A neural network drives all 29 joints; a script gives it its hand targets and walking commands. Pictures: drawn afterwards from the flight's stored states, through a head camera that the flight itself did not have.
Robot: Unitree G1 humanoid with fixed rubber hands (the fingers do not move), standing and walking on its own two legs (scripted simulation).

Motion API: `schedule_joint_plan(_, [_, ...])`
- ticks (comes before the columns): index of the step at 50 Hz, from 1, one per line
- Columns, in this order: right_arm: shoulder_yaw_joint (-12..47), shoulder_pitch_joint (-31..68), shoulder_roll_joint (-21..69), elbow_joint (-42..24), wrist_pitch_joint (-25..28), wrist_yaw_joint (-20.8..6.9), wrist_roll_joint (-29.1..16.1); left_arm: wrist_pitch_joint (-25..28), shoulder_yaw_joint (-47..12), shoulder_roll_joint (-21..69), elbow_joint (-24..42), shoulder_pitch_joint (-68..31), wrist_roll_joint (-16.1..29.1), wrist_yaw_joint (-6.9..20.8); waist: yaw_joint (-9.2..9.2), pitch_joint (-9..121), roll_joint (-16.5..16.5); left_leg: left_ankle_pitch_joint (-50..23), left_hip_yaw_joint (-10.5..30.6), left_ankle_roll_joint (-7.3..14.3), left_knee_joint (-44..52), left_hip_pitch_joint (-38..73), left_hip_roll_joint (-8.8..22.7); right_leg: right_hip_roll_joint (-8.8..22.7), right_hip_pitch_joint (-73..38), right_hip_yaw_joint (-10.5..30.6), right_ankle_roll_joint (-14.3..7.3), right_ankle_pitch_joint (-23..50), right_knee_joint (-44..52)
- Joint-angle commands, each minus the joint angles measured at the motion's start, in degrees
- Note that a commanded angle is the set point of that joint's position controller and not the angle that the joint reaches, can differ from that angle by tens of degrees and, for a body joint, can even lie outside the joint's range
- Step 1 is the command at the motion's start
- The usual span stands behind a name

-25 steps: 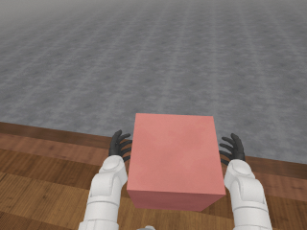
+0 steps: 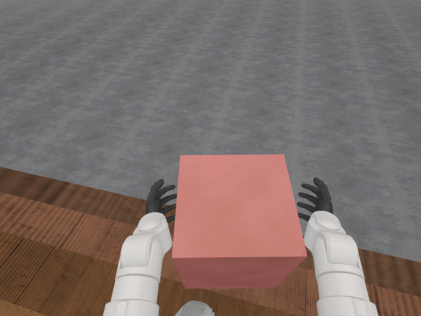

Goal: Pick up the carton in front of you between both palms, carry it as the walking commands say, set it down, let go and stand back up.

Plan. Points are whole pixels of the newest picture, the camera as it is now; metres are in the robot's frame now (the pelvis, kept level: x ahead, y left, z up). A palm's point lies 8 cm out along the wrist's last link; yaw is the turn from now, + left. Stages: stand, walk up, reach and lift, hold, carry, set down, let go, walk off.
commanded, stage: carry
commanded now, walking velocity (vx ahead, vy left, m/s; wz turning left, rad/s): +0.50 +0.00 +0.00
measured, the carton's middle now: (231, 226) +0.32 +0.04 -0.03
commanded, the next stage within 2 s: none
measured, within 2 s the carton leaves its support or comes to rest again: neither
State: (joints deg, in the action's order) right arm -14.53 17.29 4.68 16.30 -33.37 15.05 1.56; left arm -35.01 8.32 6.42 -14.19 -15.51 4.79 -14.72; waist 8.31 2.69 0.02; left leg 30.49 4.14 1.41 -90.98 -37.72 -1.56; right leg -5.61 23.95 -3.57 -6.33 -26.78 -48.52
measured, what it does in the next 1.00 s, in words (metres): goes down: left foot 0.18 m lower, then right foot 0.18 m lower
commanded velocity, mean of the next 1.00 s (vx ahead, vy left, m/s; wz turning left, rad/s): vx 0.50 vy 0.00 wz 0.00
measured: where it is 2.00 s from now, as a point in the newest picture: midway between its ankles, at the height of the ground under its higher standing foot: (250, 169)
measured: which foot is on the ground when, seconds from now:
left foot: up 0.00-0.22, down 0.24-0.56, up 0.58-0.90, down 0.92-1.00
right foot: down 0.00-0.24, up 0.26-0.56, down 0.58-0.92, up 0.94-1.00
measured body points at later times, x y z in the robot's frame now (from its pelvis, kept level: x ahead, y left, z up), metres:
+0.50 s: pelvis +0.45 -0.01 -0.24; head +0.44 -0.01 +0.21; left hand +0.77 +0.14 -0.21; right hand +0.76 -0.18 -0.20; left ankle +0.31 +0.04 -0.87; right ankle +0.60 -0.12 -0.92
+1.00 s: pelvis +0.92 -0.02 -0.52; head +0.93 -0.04 -0.07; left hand +1.26 +0.13 -0.47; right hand +1.24 -0.19 -0.49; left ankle +0.97 +0.04 -1.21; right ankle +0.79 -0.11 -1.04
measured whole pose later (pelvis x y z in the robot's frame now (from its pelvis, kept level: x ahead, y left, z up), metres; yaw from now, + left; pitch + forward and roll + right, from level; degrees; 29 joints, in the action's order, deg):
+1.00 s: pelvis +0.92 -0.02 -0.52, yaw +3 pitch +1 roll +4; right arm -8.4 16.7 5.3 14.3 -30.9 14.4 -1.6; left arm -30.0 9.7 3.4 -14.4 -16.7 2.1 -14.7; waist -4.9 1.2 1.0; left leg 2.8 -5.8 7.6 -45.9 -28.7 -9.3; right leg -5.4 29.2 3.6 -2.5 -33.7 -99.2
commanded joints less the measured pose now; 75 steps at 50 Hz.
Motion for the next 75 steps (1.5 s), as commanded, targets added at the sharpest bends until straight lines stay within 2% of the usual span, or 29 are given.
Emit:
schedule_joint_plan(1, [24.4, 25.7, 40.8, -6.3, 2.9, -2.2, -4.8, 2.8, -34.2, 45.0, 11.6, -34.8, 9.5, 3.9, -2.86, 18.9, 5.0, -25.5, -3.1, -0.3, 21.2, -7.0, 1.6, 16.7, -16.5, 26.3, -9.7, 44.0, -0.6])
schedule_joint_plan(3, [25.8, 24.5, 39.1, -8.0, 3.9, -2.3, -5.0, 3.7, -34.3, 43.6, 12.6, -31.8, 10.4, 4.3, -0.05, 17.1, 0.5, -43.5, -5.8, 0.9, 36.0, -9.8, 1.3, 8.5, -19.2, 16.2, -3.5, 26.6, -6.7])
schedule_joint_plan(7, [30.0, 29.2, 34.6, -16.2, 4.2, -1.6, -7.1, 4.7, -28.9, 38.6, 10.1, -23.8, 6.2, 2.6, -2.71, 14.8, 9.9, -56.5, -15.0, 0.9, 55.6, 22.0, -4.8, 4.4, -1.4, 5.8, -0.7, 21.7, -14.3])
schedule_joint_plan(9, [30.1, 24.4, 32.1, -15.8, 2.6, -1.4, -6.9, 4.3, -28.5, 36.4, 10.0, -21.5, 5.4, 1.1, -15.79, 21.8, 8.8, -54.0, -12.8, 5.5, 50.9, 39.2, -3.0, 9.2, 5.5, 0.2, 1.9, 45.4, -41.1])
schedule_joint_plan(10, [28.2, 19.9, 28.9, -12.3, 1.7, -0.9, -6.7, 3.7, -28.1, 33.8, 10.9, -23.5, 4.6, 0.3, -25.71, 22.6, -4.5, -56.6, -7.1, 9.9, 54.8, 51.6, 1.6, 6.0, 15.3, -3.1, 5.0, 24.5, -63.1])
schedule_joint_plan(11, [26.8, 17.6, 27.1, -8.9, 1.0, 0.0, -6.1, 2.7, -26.9, 32.2, 11.1, -23.9, 3.1, -0.8, -24.59, 17.4, -18.4, -64.9, 5.0, 13.1, 56.6, 58.4, 6.3, -3.5, 28.9, -2.0, 7.0, -15.1, -71.7])
schedule_joint_plan(13, [31.7, 21.1, 29.4, -11.8, -0.8, 0.3, -10.2, 0.5, -19.0, 25.6, 9.6, -19.3, -1.5, -1.9, -15.73, 13.7, -4.3, -48.3, 29.3, 15.5, 53.9, 49.1, 13.9, 1.1, 33.9, 8.2, 2.6, -4.5, -52.9])
schedule_joint_plan(15, [35.5, 25.9, 34.7, -9.7, -2.8, -0.9, -13.6, 0.0, -13.5, 26.5, 5.8, -19.4, -3.7, -1.9, -11.55, 9.3, 5.9, -39.2, 35.3, 15.4, 53.6, 31.5, 14.7, 5.8, 28.8, 11.6, 3.9, 1.8, -30.2])
schedule_joint_plan(23, [32.5, 27.9, 41.1, -5.0, -2.6, -2.9, -12.3, 1.3, -18.3, 35.5, 6.4, -29.8, -1.2, 1.2, -10.94, 11.7, -3.8, -13.6, 3.5, 8.0, 35.4, 6.7, 1.2, 1.9, -10.1, -2.8, 3.9, 52.7, 9.6])
schedule_joint_plan(25, [29.4, 23.4, 40.0, -3.3, -1.9, -2.3, -8.8, 1.1, -21.6, 35.5, 8.5, -30.7, -0.4, 1.2, -6.39, 14.0, -6.2, -31.4, -3.1, 5.1, 23.9, 7.0, 0.9, -0.2, -21.5, -8.0, 3.7, 49.6, 13.1])
schedule_joint_plan(26, [27.5, 22.7, 39.4, -2.8, -1.5, -2.0, -6.2, 1.0, -23.4, 36.5, 9.5, -30.8, 0.5, 1.3, 0.82, 19.6, -3.1, -38.9, -7.6, 1.1, 3.2, 2.1, 2.1, 2.0, -34.5, -7.0, 0.1, 53.2, 10.5])
schedule_joint_plan(27, [26.3, 23.6, 39.6, -3.3, -1.6, -1.7, -4.6, 1.0, -24.5, 36.0, 8.8, -29.7, 1.3, 1.2, 7.25, 16.6, 12.1, -11.0, -9.2, -2.8, -21.5, -5.2, -3.5, 7.9, -37.5, 0.5, -4.7, 48.3, 18.3])
schedule_joint_plan(28, [23.5, 21.8, 36.5, -2.4, -1.5, -0.7, -2.0, 0.7, -25.4, 36.3, 4.6, -27.6, 2.3, 1.0, 5.65, 14.0, 15.0, 11.9, -5.8, -3.2, -25.8, -19.2, -6.7, 13.4, -43.7, 11.9, -6.2, 60.7, 13.6])
schedule_joint_plan(30, [20.6, 22.1, 33.5, -5.9, -0.7, 0.4, -2.2, 1.4, -29.3, 38.1, 7.3, -28.9, 6.8, 0.1, 0.86, 16.8, 1.9, -0.6, 4.6, -0.6, -7.9, -26.7, -0.6, 22.5, -42.6, 38.8, -12.4, 41.6, 8.2])
schedule_joint_plan(33, [19.2, 25.1, 33.6, -5.5, 1.5, -1.2, -4.4, 0.6, -30.8, 44.0, 4.8, -27.2, 6.2, 0.1, 0.09, 15.3, -6.2, -3.2, 6.2, -0.8, 19.1, -14.6, 1.7, 18.2, -21.2, 52.7, -16.5, 39.9, 9.4])
schedule_joint_plan(36, [18.7, 22.9, 37.1, -5.4, 4.0, -2.1, -1.3, 1.3, -38.0, 47.7, 10.7, -35.7, 12.8, 4.7, -0.52, 19.6, 2.7, -30.6, -1.0, -0.6, 24.5, -11.0, 1.7, 11.9, -20.5, 31.5, -7.7, 41.7, -4.3])
schedule_joint_plan(40, [22.9, 27.0, 35.7, -11.5, 6.2, -1.7, -1.9, 4.3, -36.6, 45.6, 10.8, -32.4, 12.0, 5.5, 0.46, 15.6, -0.8, -59.8, -13.0, -0.1, 59.3, 22.3, -4.5, -0.7, 1.4, 10.5, 0.1, 19.6, -11.3])
schedule_joint_plan(42, [26.8, 28.1, 31.7, -15.6, 6.0, -1.8, -4.2, 4.5, -32.1, 41.9, 5.9, -23.8, 8.4, 4.1, -8.33, 19.6, 10.8, -61.6, -10.3, 2.5, 54.9, 40.2, -1.7, 4.2, 8.9, 7.1, 0.5, 28.8, -27.7])
schedule_joint_plan(43, [27.7, 25.4, 31.4, -14.6, 5.5, -1.9, -5.0, 4.6, -30.9, 40.9, 5.2, -21.5, 6.5, 3.1, -14.29, 21.8, 7.2, -61.2, -7.1, 6.1, 60.9, 43.9, 1.0, 3.3, 8.6, 2.3, 2.1, 28.6, -43.4])
schedule_joint_plan(44, [27.2, 21.7, 29.2, -11.5, 5.0, -1.4, -4.7, 4.4, -30.4, 39.2, 4.1, -20.8, 5.0, 2.0, -22.28, 21.1, -5.8, -60.2, -2.8, 9.6, 62.0, 53.5, 3.6, -1.3, 17.8, 0.1, 4.5, 0.2, -59.8])
schedule_joint_plan(45, [27.0, 19.2, 28.8, -8.4, 4.3, -0.6, -4.5, 3.9, -28.9, 37.5, 3.9, -20.7, 3.5, 1.0, -21.35, 19.9, -10.8, -66.8, 8.0, 12.7, 56.8, 61.0, 10.3, -3.2, 29.1, 2.0, 5.5, -17.1, -64.7])
schedule_joint_plan(47, [31.2, 19.3, 30.5, -9.5, 2.7, 0.2, -8.3, 3.0, -19.7, 30.4, 2.2, -13.5, -1.9, -0.7, -16.34, 19.7, -4.8, -47.7, 29.3, 16.7, 52.8, 57.7, 16.7, 1.3, 37.6, 9.2, 3.3, -6.6, -50.3])
schedule_joint_plan(50, [38.4, 26.7, 40.7, -11.9, 0.7, -1.8, -15.4, 4.6, -13.7, 31.5, 7.6, -21.7, -1.4, -0.5, -13.72, 15.9, 8.3, -35.0, 38.0, 19.2, 54.5, 25.6, 16.8, 5.5, 21.2, 12.6, 6.0, 2.0, -20.2])
schedule_joint_plan(55, [37.7, 25.6, 39.2, -8.0, 1.3, -3.3, -15.6, 7.0, -13.8, 30.5, 4.5, -19.6, -3.9, 0.5, -17.24, 15.2, 0.2, -20.7, 18.4, 12.5, 37.7, 28.4, 4.7, 7.3, 17.7, 8.4, 4.5, 42.7, 2.6])
schedule_joint_plan(61, [35.3, 20.7, 39.7, -7.8, 1.1, -3.3, -12.2, 6.2, -23.2, 31.3, 16.1, -30.2, 1.2, 1.2, -10.63, 17.0, 1.3, -13.1, -2.0, 6.2, 9.0, 14.8, 0.0, 8.5, -20.3, 1.9, 2.0, 53.3, 31.2])
schedule_joint_plan(64, [29.3, 13.9, 34.4, -5.6, 0.0, -1.0, -8.2, 4.4, -24.8, 28.1, 10.4, -19.0, 2.1, -0.9, -3.61, 29.3, 12.8, 12.1, 1.1, 1.0, -12.5, -23.7, -0.9, 27.5, -56.6, 31.2, -11.5, 73.2, 6.3])
schedule_joint_plan(66, [27.2, 15.9, 32.5, -8.8, 0.8, -0.4, -8.6, 3.9, -24.5, 29.8, 10.9, -17.6, 0.9, -2.2, 1.81, 29.8, -0.3, 4.6, 3.2, 1.8, -2.6, -31.1, 2.8, 25.9, -58.3, 36.8, -13.3, 51.5, 8.8])
schedule_joint_plan(69, [27.5, 20.2, 35.1, -14.8, 2.4, -1.7, -9.8, 3.8, -29.7, 37.4, 17.6, -23.1, 5.8, 0.6, -1.05, 27.4, -4.5, -2.7, 1.9, 1.2, 10.6, -17.9, 3.9, 26.0, -35.0, 40.7, -15.5, 48.6, 15.8])
schedule_joint_plan(75, [25.2, 21.1, 36.2, -13.0, 3.0, -2.5, -1.9, 2.5, -37.5, 42.1, 17.4, -33.0, 9.9, 5.6, -2.91, 18.6, 8.1, -22.1, -8.0, 2.5, 48.5, 1.9, 2.1, 12.1, -18.3, 11.8, -5.3, 53.9, 19.9])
